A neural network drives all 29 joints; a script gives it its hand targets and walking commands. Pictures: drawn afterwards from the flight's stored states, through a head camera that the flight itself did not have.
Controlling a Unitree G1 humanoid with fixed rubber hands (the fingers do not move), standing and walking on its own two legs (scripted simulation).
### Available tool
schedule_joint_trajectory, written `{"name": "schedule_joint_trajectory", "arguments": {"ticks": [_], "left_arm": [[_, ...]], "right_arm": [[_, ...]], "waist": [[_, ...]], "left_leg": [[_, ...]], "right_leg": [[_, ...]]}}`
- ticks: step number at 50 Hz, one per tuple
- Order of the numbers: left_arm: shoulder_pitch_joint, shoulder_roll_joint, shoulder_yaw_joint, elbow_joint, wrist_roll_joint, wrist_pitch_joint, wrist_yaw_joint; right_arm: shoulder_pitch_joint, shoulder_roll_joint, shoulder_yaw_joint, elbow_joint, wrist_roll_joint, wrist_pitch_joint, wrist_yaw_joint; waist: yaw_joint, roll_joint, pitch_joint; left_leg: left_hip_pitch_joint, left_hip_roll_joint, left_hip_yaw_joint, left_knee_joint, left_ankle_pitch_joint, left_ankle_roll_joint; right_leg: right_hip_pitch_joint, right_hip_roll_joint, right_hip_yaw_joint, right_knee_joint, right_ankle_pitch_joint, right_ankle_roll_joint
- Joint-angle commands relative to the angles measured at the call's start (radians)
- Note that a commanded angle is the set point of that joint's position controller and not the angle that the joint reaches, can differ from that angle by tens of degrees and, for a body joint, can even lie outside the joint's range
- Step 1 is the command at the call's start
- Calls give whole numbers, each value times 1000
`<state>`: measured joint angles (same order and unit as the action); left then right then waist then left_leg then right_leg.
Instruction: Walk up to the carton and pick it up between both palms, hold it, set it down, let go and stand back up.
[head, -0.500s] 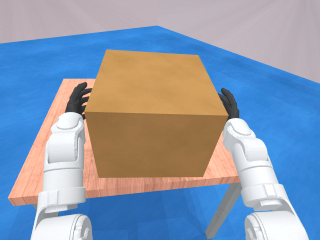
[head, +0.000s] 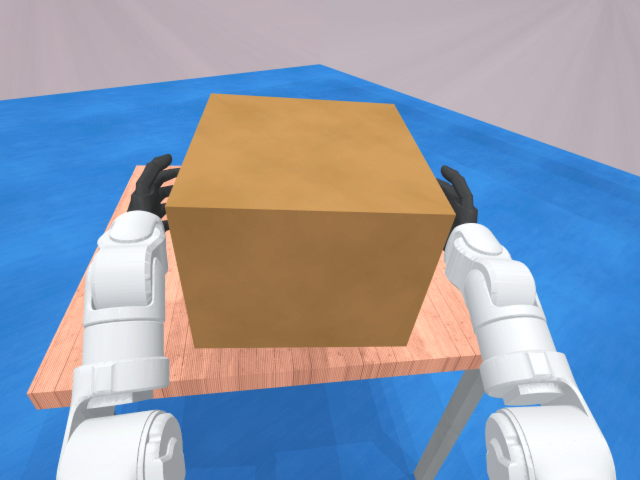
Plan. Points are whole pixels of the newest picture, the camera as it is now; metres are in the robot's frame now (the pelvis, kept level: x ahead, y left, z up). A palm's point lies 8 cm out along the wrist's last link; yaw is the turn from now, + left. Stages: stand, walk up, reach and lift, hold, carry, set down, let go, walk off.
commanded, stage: hold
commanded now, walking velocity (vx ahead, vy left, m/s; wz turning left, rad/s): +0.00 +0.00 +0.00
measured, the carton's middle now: (304, 214) +0.44 +0.01 +0.18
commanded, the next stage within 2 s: none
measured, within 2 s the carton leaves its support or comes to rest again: neither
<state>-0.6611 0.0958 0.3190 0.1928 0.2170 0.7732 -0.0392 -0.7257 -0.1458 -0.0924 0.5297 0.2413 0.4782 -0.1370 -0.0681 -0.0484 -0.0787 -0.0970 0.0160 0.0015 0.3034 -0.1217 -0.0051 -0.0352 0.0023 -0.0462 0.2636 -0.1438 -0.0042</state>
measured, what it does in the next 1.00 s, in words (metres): stands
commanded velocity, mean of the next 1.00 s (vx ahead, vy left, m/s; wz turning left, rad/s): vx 0.00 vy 0.00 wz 0.00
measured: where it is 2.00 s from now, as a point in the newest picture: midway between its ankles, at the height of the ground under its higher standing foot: outside the picture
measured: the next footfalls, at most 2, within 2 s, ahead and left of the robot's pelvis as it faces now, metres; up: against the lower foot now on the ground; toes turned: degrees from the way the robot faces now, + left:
none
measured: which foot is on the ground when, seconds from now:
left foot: down 0.00-1.00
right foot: down 0.00-1.00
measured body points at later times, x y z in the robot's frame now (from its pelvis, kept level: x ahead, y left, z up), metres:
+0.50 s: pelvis +0.01 +0.00 +0.00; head -0.05 +0.02 +0.44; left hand +0.37 +0.19 +0.22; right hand +0.38 -0.18 +0.22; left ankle +0.03 +0.12 -0.75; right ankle +0.01 -0.12 -0.75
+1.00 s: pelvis +0.00 +0.00 +0.00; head -0.06 +0.02 +0.44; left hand +0.38 +0.19 +0.22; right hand +0.38 -0.17 +0.23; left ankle +0.03 +0.12 -0.75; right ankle +0.01 -0.12 -0.75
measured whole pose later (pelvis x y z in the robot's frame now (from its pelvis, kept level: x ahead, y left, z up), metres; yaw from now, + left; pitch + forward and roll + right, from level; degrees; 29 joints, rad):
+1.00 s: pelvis +0.00 +0.00 +0.00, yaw +0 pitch -5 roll -1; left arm -0.68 0.10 0.33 0.20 0.23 0.80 -0.05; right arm -0.76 -0.15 -0.09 0.53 0.23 0.52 -0.14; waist -0.07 -0.04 -0.09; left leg -0.10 0.02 -0.01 0.30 -0.13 -0.01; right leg -0.03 0.01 -0.03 0.26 -0.14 -0.01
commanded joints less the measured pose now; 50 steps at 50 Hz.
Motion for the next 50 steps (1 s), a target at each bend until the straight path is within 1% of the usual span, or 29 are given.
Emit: {"name": "schedule_joint_trajectory", "arguments": {"ticks": [1, 9, 16, 19, 23, 28, 36, 40, 44, 50], "left_arm": [[-752, -557, -475, -165, -191, -70, -132], [-739, -543, -471, -191, -191, -60, -136], [-703, -524, -478, -253, -194, -48, -145], [-688, -517, -479, -273, -193, -42, -150], [-680, -512, -485, -296, -195, -35, -152], [-688, -513, -490, -298, -197, -31, -151], [-724, -524, -478, -238, -194, -33, -148], [-748, -531, -466, -195, -192, -40, -147], [-762, -535, -456, -166, -189, -48, -149], [-759, -532, -453, -171, -190, -57, -153]], "right_arm": [[-881, 547, 356, -307, 116, -58, 139], [-867, 544, 370, -322, 140, -47, 130], [-828, 540, 400, -383, 170, -29, 109], [-810, 534, 406, -403, 176, -19, 102], [-801, 529, 411, -430, 178, -11, 99], [-805, 527, 407, -436, 170, -5, 104], [-842, 530, 377, -378, 139, -6, 124], [-868, 537, 359, -337, 124, -12, 133], [-882, 544, 349, -307, 117, -19, 136], [-876, 549, 358, -310, 132, -24, 126]], "waist": [[-4, 84, -372], [-7, 82, -392], [-15, 79, -410], [-18, 80, -404], [-19, 83, -396], [-17, 85, -384], [-8, 84, -362], [-6, 80, -359], [-7, 79, -369], [-14, 79, -398]], "left_leg": [[165, -47, 3, -15, 136, -13], [179, -54, 5, 7, 208, -17], [192, -63, 3, 29, 286, -26], [193, -64, 2, 31, 296, -30], [193, -64, 2, 30, 293, -33], [186, -60, 2, 20, 257, -32], [160, -51, 4, -9, 154, -20], [147, -49, 6, -20, 113, -13], [144, -50, 6, -20, 112, -10], [161, -56, 6, 1, 180, -15]], "right_leg": [[7, 57, 0, -37, 68, 29], [37, 59, 6, -29, 148, 35], [75, 60, 11, -16, 258, 46], [77, 61, 10, -15, 272, 48], [72, 63, 9, -16, 265, 47], [51, 63, 7, -22, 217, 42], [17, 59, 6, -35, 99, 31], [11, 57, 7, -39, 64, 28], [18, 55, 10, -38, 72, 28], [47, 56, 13, -31, 152, 33]]}}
